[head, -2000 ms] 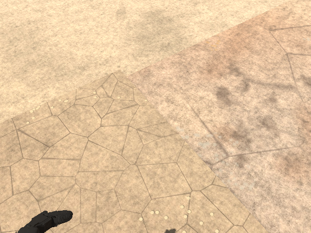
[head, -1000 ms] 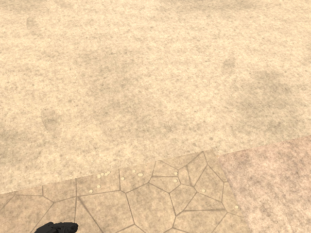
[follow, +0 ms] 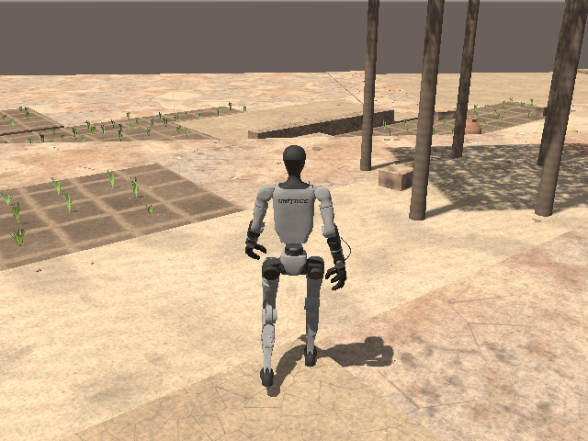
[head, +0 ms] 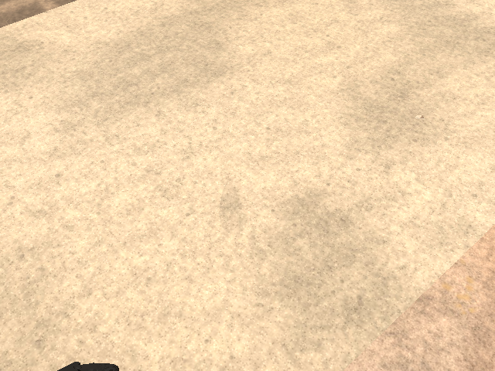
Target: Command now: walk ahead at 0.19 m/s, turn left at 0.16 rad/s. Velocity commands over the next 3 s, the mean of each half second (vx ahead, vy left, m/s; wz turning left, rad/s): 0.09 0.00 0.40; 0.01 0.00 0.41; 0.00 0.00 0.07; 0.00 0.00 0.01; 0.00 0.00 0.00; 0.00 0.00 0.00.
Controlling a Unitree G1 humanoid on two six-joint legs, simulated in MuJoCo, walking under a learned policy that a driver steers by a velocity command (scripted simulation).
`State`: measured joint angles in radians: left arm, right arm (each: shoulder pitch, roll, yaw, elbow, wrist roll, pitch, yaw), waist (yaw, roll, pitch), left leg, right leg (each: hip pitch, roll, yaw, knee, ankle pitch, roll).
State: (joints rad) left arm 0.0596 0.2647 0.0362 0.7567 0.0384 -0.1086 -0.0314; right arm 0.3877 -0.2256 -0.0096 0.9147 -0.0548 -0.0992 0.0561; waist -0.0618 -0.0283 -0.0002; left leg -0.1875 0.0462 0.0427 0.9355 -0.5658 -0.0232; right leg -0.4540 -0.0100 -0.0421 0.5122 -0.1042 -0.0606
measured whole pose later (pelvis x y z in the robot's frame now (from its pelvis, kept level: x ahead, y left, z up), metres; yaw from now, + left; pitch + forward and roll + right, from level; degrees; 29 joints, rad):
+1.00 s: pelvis +0.10 +0.02 +0.01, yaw +29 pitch +4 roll -1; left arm 0.20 0.26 0.02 0.71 0.01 -0.07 -0.03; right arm 0.22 -0.28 -0.03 0.66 -0.04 -0.05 0.07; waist 0.02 0.01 0.00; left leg -0.38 -0.04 -0.14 0.69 -0.45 -0.05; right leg -0.26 0.02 -0.06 0.46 -0.27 -0.04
